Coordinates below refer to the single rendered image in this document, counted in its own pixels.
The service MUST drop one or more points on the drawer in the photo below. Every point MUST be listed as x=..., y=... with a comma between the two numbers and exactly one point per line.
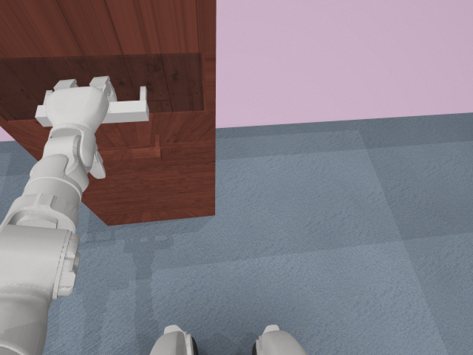
x=174, y=81

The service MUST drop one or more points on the right robot thigh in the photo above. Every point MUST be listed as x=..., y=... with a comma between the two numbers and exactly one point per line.
x=278, y=343

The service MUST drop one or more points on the left robot thigh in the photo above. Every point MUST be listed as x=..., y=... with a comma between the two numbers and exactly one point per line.
x=173, y=343

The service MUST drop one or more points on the robot left upper arm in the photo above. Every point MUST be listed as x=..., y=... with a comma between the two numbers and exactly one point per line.
x=37, y=265

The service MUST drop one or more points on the robot left hand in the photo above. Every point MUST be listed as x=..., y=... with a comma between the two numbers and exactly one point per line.
x=86, y=106

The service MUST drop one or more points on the robot thigh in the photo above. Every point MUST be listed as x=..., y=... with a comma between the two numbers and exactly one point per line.
x=278, y=343
x=173, y=343

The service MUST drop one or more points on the left robot forearm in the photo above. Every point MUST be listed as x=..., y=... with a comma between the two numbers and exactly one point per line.
x=54, y=191

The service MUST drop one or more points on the handle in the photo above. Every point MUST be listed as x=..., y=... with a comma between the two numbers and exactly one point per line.
x=126, y=157
x=118, y=111

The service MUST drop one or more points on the cabinet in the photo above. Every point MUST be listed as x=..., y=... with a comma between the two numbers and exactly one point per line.
x=183, y=185

